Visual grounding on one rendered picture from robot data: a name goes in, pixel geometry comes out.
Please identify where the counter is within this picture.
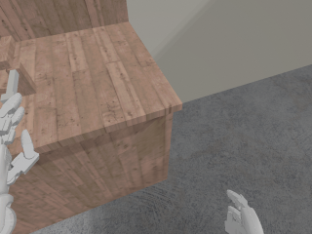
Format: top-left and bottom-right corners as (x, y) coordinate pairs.
(0, 0), (183, 234)

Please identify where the robot left forearm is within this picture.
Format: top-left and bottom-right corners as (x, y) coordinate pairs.
(0, 193), (17, 234)

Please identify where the left robot hand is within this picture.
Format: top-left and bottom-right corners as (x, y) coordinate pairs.
(0, 93), (40, 194)

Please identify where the right robot hand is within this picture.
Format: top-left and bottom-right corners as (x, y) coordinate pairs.
(224, 189), (264, 234)

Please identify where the tap lever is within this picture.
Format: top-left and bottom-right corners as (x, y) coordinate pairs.
(0, 69), (20, 104)

